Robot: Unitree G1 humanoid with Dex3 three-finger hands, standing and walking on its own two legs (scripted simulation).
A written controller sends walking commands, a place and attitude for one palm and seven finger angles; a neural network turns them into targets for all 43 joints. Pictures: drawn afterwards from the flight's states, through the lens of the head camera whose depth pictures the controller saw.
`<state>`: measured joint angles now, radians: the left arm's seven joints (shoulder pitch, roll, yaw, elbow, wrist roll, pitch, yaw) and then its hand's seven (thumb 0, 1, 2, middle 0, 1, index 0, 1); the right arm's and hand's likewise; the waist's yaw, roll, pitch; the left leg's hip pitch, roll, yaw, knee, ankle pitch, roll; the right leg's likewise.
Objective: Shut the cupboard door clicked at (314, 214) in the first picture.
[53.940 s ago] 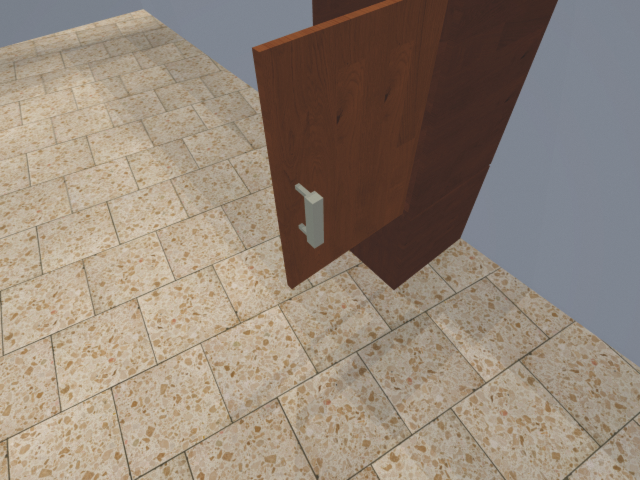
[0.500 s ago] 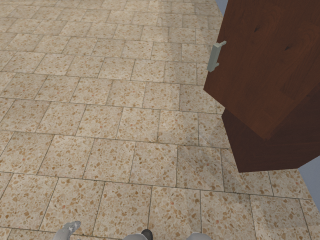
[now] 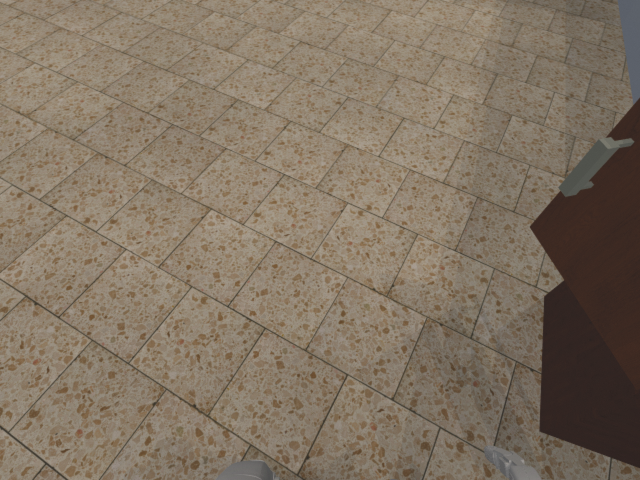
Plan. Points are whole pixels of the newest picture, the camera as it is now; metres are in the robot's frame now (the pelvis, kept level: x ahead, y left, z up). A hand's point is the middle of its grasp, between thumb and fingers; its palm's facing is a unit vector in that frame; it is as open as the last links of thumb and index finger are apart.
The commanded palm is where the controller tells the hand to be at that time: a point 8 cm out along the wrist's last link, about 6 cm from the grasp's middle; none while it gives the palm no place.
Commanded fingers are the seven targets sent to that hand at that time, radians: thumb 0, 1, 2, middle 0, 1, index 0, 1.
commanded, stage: walk to a spot facing it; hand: left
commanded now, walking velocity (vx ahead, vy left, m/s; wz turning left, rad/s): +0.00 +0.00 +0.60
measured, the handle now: (596, 167) +0.67 -0.48 -0.06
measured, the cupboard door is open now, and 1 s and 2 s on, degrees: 34 34 34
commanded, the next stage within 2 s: turn to face it in 1.50 s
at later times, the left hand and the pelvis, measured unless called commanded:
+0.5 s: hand out of the picture +0.07 +0.17 -0.13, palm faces +0.27 -0.92 -0.28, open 7.4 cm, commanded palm none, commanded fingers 0.00 0.90 0.90 -0.20 -0.30 -0.20 -0.30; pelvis +0.04 -0.04 +0.01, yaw +18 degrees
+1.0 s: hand (143, 478) +0.12 +0.23 -0.13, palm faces +0.51 -0.81 -0.27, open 7.4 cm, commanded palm none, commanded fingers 0.00 0.90 0.90 -0.20 -0.30 -0.20 -0.30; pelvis +0.13 -0.01 +0.01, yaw +34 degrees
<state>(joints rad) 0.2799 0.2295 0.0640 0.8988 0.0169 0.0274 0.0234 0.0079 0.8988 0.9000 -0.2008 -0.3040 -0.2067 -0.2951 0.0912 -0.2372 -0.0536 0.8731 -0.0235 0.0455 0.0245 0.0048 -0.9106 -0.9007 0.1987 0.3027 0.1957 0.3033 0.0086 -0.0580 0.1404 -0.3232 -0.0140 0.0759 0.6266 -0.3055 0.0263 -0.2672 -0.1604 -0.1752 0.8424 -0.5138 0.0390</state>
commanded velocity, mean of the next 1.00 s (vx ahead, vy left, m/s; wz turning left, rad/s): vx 0.14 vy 0.00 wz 0.60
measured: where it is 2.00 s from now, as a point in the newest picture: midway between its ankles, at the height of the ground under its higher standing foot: (269, 400)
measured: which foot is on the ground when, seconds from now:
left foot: down 0.00-0.32, up 0.34-0.62, down 0.64-1.00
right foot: up 0.00-0.30, down 0.32-0.64, up 0.66-1.00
